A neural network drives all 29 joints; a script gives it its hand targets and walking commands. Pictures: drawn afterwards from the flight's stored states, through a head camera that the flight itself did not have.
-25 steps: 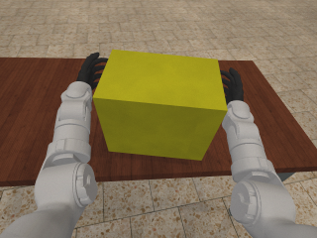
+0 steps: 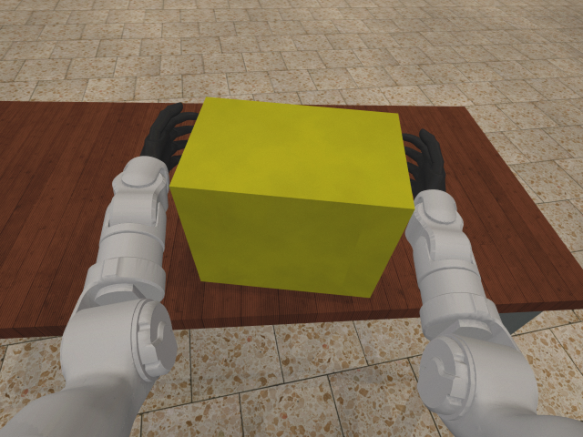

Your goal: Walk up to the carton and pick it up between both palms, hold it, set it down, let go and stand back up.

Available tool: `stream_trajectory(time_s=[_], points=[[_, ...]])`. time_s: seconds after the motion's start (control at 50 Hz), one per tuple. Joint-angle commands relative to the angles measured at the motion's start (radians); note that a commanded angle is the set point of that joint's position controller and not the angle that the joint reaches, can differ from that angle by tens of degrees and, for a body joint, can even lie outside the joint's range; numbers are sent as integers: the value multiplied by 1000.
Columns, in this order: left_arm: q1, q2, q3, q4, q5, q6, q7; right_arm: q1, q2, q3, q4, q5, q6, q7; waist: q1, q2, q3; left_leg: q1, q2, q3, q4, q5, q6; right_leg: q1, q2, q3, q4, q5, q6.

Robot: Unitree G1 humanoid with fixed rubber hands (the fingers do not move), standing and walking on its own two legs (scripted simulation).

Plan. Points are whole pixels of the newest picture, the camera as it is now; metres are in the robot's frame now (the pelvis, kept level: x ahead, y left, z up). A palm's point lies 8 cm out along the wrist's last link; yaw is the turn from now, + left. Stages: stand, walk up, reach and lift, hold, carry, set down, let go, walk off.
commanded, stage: set down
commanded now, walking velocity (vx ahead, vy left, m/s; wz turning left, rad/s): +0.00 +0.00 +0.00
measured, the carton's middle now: (292, 203) +0.43 -0.03 +0.07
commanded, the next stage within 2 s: none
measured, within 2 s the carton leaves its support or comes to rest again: rests again in 0.50 s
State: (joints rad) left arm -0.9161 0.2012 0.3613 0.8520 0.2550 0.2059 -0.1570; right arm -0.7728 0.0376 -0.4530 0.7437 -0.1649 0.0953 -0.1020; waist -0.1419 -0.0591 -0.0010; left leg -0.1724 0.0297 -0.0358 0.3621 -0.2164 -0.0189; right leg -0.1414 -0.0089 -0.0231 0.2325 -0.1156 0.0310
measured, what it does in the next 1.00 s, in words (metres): stands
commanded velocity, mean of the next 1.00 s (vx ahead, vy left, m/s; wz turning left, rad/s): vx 0.00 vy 0.00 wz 0.00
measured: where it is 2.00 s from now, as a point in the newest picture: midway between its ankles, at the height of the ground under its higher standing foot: outside the picture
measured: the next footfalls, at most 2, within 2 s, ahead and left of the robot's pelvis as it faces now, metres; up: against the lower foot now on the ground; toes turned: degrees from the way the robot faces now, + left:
none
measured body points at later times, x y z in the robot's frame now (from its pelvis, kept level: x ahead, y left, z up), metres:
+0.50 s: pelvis +0.01 +0.00 +0.00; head +0.04 +0.04 +0.45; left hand +0.48 +0.14 +0.13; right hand +0.40 -0.22 +0.12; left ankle -0.02 +0.12 -0.75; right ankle +0.00 -0.14 -0.75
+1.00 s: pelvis +0.01 +0.00 +0.00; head +0.04 +0.03 +0.45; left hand +0.48 +0.14 +0.12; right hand +0.39 -0.22 +0.11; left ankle -0.02 +0.12 -0.75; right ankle +0.00 -0.14 -0.75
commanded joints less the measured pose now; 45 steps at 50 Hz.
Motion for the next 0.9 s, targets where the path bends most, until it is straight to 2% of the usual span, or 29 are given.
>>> stream_trajectory(time_s=[0.0, 0.18, 0.22, 0.26, 0.32, 0.38, 0.4, 0.56, 0.66, 0.8, 0.88], points=[[-499, -460, -123, 36, -38, -72, -151, -478, 396, 228, -138, -71, -59, 133, -23, 103, -410, 112, -70, 113, -95, 233, -19, 259, 13, -72, 63, 348, 33], [-460, -464, -113, 36, -22, -86, -149, -426, 399, 239, -123, -75, -74, 129, -20, 110, -409, 119, -69, 109, -77, 284, -25, 254, 17, -71, 72, 402, 36], [-446, -470, -112, 47, -17, -88, -149, -433, 405, 253, -138, -72, -84, 130, -10, 104, -415, 114, -69, 111, -75, 289, -24, 262, 15, -68, 76, 424, 37], [-450, -478, -123, 46, -18, -96, -145, -424, 406, 252, -134, -76, -93, 129, -16, 117, -424, 114, -69, 109, -68, 304, -29, 257, 18, -68, 79, 432, 37], [-436, -476, -118, 45, -11, -99, -142, -415, 407, 262, -128, -73, -96, 131, -2, 108, -413, 112, -68, 111, -67, 304, -27, 251, 20, -69, 79, 418, 35], [-429, -493, -138, 34, -18, -106, -139, -419, 405, 271, -146, -67, -116, 129, -9, 118, -439, 120, -67, 106, -55, 339, -33, 242, 23, -71, 86, 454, 37], [-433, -491, -134, 33, -13, -111, -135, -417, 408, 274, -143, -70, -119, 130, 0, 123, -444, 122, -66, 108, -53, 342, -35, 242, 22, -70, 85, 452, 35], [-408, -486, -122, 57, 0, -118, -137, -390, 406, 269, -132, -80, -126, 132, 4, 109, -407, 98, -67, 110, -62, 304, -27, 235, 20, -69, 79, 429, 37], [-407, -500, -126, 53, 6, -134, -131, -387, 409, 265, -135, -90, -141, 134, 5, 127, -425, 117, -63, 108, -55, 313, -33, 205, 25, -72, 74, 403, 32], [-395, -496, -113, 81, 11, -149, -134, -354, 408, 252, -101, -99, -142, 135, 0, 113, -390, 98, -63, 108, -61, 289, -29, 205, 22, -69, 73, 396, 32], [-374, -492, -92, 98, 26, -154, -137, -340, 408, 245, -93, -110, -141, 140, 8, 108, -361, 87, -64, 109, -68, 263, -22, 198, 20, -69, 68, 368, 33]])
